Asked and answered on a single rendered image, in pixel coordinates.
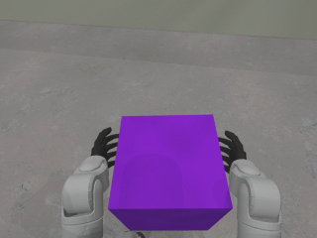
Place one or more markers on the left robot forearm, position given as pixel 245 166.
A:
pixel 82 206

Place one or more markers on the right robot forearm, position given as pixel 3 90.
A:
pixel 259 203

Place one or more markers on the robot left hand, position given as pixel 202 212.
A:
pixel 101 148

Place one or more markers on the robot right hand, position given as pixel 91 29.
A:
pixel 236 151

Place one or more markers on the carton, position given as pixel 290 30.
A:
pixel 169 174

